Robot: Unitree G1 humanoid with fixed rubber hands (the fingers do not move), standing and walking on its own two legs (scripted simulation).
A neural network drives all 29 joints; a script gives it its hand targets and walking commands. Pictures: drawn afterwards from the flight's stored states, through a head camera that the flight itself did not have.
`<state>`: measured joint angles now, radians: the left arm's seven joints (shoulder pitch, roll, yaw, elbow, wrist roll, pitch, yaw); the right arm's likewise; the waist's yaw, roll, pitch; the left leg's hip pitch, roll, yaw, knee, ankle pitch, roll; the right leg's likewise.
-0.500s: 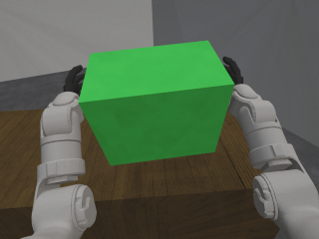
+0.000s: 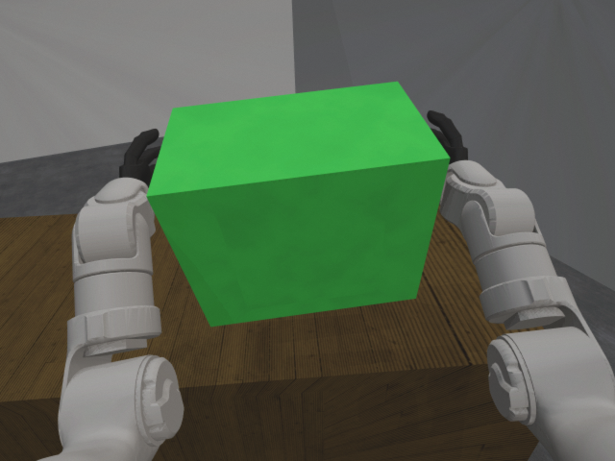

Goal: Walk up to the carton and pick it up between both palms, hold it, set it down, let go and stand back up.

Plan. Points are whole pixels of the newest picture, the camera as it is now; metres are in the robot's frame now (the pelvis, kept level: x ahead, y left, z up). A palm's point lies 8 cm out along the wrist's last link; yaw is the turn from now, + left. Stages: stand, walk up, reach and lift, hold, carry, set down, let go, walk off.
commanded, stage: hold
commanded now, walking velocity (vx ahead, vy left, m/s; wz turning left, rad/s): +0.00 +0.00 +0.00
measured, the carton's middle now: (300, 208) +0.38 +0.00 +0.24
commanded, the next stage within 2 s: none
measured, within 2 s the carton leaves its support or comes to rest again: neither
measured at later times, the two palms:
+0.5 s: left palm (153, 206) +0.37 +0.18 +0.26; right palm (451, 187) +0.36 -0.19 +0.26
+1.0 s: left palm (152, 205) +0.37 +0.19 +0.26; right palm (447, 183) +0.37 -0.19 +0.27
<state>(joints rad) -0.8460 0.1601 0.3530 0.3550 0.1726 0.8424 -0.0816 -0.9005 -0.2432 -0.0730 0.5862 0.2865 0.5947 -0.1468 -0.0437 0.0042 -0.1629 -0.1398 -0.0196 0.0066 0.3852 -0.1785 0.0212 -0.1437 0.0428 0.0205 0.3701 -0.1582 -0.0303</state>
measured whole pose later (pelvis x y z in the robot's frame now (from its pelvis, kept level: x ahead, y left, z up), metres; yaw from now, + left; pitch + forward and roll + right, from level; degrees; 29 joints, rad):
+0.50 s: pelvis -0.01 +0.00 +0.00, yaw +0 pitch -4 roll +0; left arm -0.85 0.15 0.35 0.46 0.16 0.78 -0.07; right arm -0.90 -0.24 -0.07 0.62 0.23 0.60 -0.13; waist -0.04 0.02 -0.13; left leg -0.14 -0.02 0.01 0.38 -0.17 0.03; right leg -0.14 0.04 0.02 0.37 -0.15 -0.03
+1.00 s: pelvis +0.00 +0.00 +0.00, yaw +0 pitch -4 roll +0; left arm -0.85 0.15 0.35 0.44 0.16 0.78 -0.06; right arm -0.90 -0.24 -0.07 0.62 0.24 0.58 -0.13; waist -0.04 0.01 -0.13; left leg -0.14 -0.02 0.01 0.38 -0.17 0.02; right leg -0.14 0.04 0.02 0.37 -0.15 -0.03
